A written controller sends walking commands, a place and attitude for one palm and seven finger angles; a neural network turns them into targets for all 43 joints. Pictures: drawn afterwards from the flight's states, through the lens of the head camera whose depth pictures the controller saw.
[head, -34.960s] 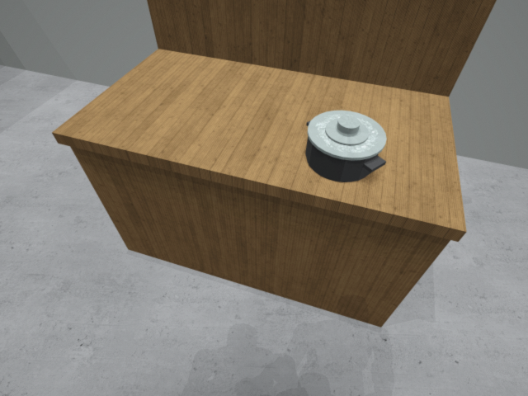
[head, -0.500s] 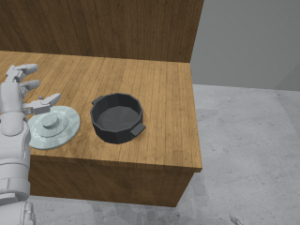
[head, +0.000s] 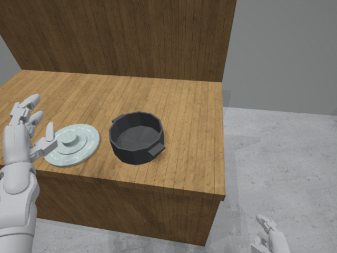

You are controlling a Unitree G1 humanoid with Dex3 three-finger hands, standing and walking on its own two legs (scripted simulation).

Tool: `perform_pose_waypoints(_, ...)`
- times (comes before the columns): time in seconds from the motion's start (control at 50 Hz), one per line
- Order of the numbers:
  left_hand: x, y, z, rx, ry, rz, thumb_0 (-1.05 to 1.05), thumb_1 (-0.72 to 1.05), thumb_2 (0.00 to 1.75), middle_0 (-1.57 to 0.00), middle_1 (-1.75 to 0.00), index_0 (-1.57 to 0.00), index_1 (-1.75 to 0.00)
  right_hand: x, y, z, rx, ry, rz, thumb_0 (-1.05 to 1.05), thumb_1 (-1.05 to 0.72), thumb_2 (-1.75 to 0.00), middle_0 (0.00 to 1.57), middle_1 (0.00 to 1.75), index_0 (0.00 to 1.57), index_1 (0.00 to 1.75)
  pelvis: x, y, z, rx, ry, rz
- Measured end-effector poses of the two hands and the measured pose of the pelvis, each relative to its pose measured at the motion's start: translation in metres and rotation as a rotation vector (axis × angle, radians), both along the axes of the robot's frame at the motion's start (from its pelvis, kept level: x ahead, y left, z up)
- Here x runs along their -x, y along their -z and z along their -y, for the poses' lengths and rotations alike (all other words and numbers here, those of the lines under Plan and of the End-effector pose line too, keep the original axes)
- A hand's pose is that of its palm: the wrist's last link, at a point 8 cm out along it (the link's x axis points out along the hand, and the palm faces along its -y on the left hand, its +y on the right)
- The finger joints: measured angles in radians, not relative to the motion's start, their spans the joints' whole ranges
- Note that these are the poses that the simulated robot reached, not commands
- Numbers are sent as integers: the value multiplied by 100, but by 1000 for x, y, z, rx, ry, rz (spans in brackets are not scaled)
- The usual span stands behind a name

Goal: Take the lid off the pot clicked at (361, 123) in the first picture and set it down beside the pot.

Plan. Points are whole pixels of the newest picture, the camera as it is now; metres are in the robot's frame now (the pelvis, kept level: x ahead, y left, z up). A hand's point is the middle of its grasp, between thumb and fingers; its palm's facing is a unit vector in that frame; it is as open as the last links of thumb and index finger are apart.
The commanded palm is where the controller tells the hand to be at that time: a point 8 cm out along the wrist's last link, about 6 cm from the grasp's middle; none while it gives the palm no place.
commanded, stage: draw the hand back to the body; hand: left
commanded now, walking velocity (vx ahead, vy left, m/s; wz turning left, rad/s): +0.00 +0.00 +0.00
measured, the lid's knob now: (69, 138) +0.49 +0.40 -0.07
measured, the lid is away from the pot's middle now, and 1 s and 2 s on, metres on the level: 0.25 0.25 0.25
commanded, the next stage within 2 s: step back with the hand held close in 0.86 s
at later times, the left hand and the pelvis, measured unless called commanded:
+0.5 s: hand (45, 183) +0.20 +0.24 +0.15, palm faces +0.41 -0.85 -0.33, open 7.4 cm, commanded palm +0.14 +0.28 +0.17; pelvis -0.02 -0.01 +0.00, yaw +0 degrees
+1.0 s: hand (30, 207) +0.16 +0.24 +0.15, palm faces +0.39 -0.85 -0.36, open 7.4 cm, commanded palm +0.11 +0.29 +0.17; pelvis -0.02 +0.01 +0.00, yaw +0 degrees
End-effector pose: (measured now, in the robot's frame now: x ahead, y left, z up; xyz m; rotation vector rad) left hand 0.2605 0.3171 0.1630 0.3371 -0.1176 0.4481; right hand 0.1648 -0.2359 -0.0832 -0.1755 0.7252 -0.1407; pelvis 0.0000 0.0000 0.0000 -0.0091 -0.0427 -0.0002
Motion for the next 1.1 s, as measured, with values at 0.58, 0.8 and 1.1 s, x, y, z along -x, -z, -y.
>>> perform_pose_waypoints(0.58, 115, -1, 40, -65, 55, 5, 1, 89, 90, -21, -31, -21, -30, 13, -6, -3, -10, -35, 91, 2, -90, -90, 20, 30, 20, 30, 25, 0, 8, -1, 0, 47)
perform_pose_waypoints(0.8, 146, -2, 44, -84, 72, -18, 1, 89, 90, -21, -31, -21, -30, 2, -13, -17, -4, -62, 132, 2, -90, -90, 20, 30, 20, 30, 24, 1, 1, 4, -6, 49)
perform_pose_waypoints(1.1, 136, -18, 16, -168, 77, 55, 1, 89, 90, -21, -31, -21, -30, 6, -17, -32, 18, -74, 92, 2, -90, -90, 20, 30, 20, 30, 27, 2, -12, 17, 13, -2)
